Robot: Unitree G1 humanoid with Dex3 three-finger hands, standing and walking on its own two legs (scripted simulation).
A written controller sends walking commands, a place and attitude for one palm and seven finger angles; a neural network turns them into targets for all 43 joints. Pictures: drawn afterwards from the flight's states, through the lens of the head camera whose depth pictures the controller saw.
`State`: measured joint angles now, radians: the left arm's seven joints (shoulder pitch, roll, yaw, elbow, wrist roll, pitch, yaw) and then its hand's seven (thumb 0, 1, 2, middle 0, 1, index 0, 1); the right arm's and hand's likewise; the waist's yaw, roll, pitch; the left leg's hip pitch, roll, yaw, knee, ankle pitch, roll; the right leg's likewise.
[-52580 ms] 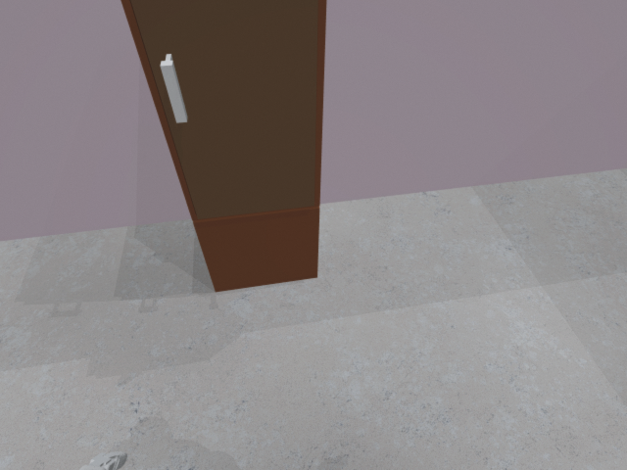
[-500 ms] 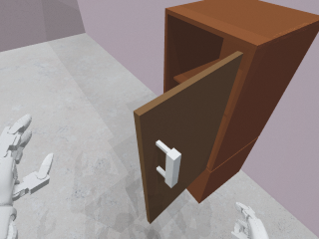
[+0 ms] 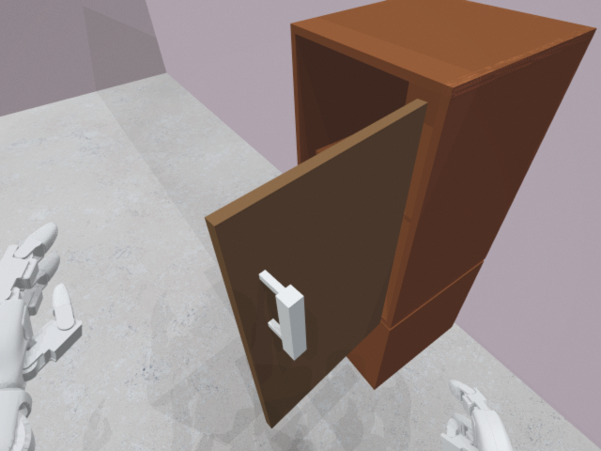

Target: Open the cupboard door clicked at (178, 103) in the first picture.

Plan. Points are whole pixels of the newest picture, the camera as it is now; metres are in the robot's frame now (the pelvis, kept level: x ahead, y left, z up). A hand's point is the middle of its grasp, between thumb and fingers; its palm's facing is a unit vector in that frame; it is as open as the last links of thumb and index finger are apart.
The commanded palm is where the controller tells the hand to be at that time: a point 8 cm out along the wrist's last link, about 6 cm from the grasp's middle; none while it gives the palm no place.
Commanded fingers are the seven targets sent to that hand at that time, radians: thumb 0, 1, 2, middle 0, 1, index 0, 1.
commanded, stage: step back with the hand held close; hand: left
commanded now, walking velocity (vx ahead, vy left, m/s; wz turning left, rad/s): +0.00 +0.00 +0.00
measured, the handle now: (281, 314) +0.27 +0.06 +0.07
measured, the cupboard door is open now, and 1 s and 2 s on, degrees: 98 98 98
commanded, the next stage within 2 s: stop stepping back and stand still in 1.02 s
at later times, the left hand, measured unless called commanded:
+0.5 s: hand (34, 363) +0.15 +0.27 +0.16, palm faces +0.35 -0.80 -0.49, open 7.4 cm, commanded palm +0.08 +0.32 +0.17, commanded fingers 0.00 0.90 0.90 -0.20 -0.30 -0.20 -0.30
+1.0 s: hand out of the picture +0.07 +0.33 +0.15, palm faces +0.39 -0.80 -0.46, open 7.4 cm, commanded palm +0.01 +0.36 +0.17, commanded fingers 0.00 0.90 0.90 -0.20 -0.30 -0.20 -0.30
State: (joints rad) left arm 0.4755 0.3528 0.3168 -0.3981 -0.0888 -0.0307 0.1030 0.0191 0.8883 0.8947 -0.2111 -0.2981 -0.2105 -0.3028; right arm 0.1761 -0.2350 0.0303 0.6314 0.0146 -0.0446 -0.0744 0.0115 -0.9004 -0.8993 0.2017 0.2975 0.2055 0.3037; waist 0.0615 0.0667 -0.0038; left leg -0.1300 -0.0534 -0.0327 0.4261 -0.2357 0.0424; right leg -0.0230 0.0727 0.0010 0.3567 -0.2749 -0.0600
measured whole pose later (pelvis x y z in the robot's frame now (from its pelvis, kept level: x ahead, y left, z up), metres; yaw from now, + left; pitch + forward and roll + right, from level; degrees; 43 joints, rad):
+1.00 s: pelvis -0.14 +0.06 -0.01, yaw -2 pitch +6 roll -3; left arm 0.56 0.45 0.44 -0.55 -0.07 -0.19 0.15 0.02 0.89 0.90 -0.21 -0.30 -0.21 -0.30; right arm 0.14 -0.17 0.02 0.59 0.00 -0.07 -0.05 0.01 -0.90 -0.90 0.20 0.30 0.21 0.30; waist 0.04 -0.02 -0.02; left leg -0.49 -0.07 0.05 0.32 0.06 0.10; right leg -0.08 0.04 0.01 0.37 -0.35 -0.04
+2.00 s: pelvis -0.24 +0.08 -0.01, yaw -1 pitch -2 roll +0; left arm 0.50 0.32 0.31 -0.48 -0.03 -0.17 0.15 0.02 0.89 0.90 -0.21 -0.30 -0.21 -0.30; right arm 0.21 -0.26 -0.04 0.66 0.00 -0.14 -0.10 0.01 -0.90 -0.90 0.20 0.30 0.20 0.30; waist 0.02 -0.02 0.04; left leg -0.27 0.05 0.03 0.54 -0.23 -0.01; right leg -0.15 -0.01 -0.13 0.56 -0.37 -0.03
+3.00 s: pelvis -0.26 +0.12 -0.01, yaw +0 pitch +1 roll -1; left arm 0.29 0.34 0.12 0.29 0.03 -0.02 0.02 0.01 0.90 0.90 -0.20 -0.30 -0.20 -0.30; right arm 0.11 -0.31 -0.01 0.81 -0.01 -0.06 0.01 0.01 -0.90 -0.90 0.20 0.30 0.21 0.30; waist 0.00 0.10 -0.01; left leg -0.38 0.00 0.04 0.55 -0.19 0.04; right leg -0.24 -0.05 -0.12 0.53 -0.30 0.02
